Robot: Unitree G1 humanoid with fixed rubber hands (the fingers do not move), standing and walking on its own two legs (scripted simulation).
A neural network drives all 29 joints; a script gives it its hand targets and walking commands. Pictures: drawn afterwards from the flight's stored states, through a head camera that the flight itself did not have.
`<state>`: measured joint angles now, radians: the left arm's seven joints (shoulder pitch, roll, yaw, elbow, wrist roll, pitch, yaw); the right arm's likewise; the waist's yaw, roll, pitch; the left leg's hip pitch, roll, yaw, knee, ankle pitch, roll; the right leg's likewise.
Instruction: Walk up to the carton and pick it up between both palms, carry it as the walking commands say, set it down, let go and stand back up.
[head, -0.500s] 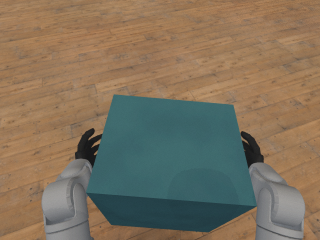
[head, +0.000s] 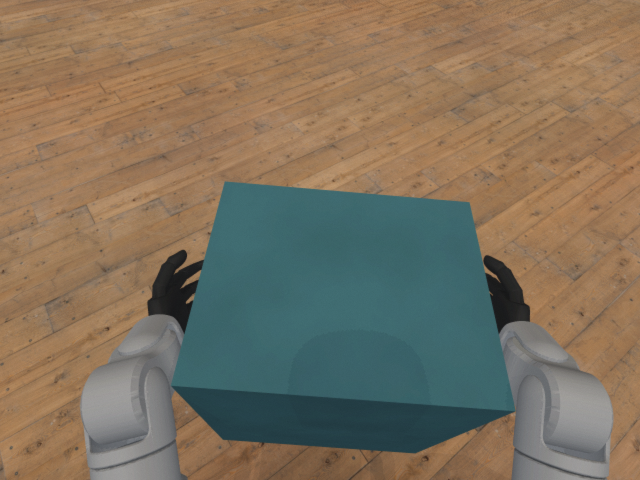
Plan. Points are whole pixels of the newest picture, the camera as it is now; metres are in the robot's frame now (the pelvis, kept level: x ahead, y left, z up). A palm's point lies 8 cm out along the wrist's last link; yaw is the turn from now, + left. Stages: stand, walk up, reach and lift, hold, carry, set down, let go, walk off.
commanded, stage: carry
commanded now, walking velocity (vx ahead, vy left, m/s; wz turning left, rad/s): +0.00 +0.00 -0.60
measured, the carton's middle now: (332, 334) +0.30 +0.01 +0.01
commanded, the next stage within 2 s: none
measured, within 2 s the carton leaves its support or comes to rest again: neither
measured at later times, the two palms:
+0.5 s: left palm (241, 313) +0.29 +0.11 +0.08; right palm (586, 367) +0.25 -0.25 +0.08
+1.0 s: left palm (228, 290) +0.31 +0.13 +0.09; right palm (575, 348) +0.26 -0.23 +0.10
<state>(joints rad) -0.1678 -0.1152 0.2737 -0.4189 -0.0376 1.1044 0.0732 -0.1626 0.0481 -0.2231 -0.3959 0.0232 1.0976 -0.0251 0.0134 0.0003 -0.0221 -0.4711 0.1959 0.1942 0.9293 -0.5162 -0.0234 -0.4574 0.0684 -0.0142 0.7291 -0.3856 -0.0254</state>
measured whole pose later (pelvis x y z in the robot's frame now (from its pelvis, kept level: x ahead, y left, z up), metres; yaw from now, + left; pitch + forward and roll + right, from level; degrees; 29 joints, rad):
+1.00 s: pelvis +0.02 -0.01 +0.02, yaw -8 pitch +8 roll +1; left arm -0.11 -0.11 0.26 -0.34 -0.04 1.12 0.09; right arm -0.11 0.07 -0.22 -0.33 0.03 1.11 -0.05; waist 0.00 -0.04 -0.16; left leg -0.39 0.00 0.10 0.59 -0.32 0.01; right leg -0.38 0.03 0.02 0.64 -0.39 -0.04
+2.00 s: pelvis +0.49 -0.09 +0.02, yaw -10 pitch +8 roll -2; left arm -0.10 -0.12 0.24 -0.37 -0.04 1.09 0.09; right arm -0.12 0.04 -0.21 -0.35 0.03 1.11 -0.03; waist 0.01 0.02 -0.10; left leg -0.46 0.05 0.05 0.70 -0.45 0.00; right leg -0.27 -0.02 -0.01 0.54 -0.40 0.03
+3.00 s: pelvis +1.13 -0.23 +0.02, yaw -11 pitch +5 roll +0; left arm -0.07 -0.13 0.24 -0.42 -0.04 1.09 0.05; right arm -0.05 0.06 -0.21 -0.45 0.03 1.11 -0.04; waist 0.00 0.02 -0.04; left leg -0.40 0.03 0.03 1.15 -0.44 0.00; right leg -0.38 0.01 -0.06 0.56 -0.27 -0.05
